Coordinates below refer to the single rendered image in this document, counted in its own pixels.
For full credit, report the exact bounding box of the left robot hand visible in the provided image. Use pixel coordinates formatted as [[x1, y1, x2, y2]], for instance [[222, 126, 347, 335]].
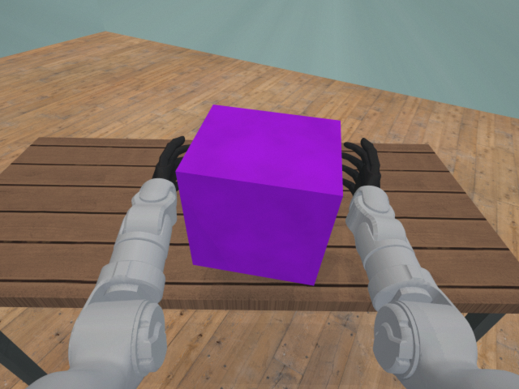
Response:
[[152, 136, 190, 192]]

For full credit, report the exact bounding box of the right robot hand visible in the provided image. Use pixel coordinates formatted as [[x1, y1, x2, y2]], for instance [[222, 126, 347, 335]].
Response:
[[341, 138, 381, 196]]

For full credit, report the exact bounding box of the table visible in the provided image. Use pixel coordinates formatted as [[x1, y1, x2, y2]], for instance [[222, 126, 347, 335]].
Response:
[[0, 137, 519, 385]]

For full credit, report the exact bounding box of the robot right upper arm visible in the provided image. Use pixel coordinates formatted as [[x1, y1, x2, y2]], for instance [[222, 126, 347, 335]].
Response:
[[373, 300, 519, 389]]

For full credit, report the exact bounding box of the robot left upper arm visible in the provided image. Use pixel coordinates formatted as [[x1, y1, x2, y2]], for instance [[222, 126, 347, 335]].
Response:
[[25, 299, 167, 389]]

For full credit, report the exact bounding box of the robot right forearm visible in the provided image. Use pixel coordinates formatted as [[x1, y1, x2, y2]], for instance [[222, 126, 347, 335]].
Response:
[[345, 186, 478, 360]]

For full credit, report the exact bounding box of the carton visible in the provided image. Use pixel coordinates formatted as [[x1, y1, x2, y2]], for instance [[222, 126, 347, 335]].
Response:
[[175, 105, 343, 286]]

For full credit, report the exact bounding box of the robot left forearm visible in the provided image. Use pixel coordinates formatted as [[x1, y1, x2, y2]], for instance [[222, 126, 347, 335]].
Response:
[[68, 178, 177, 365]]

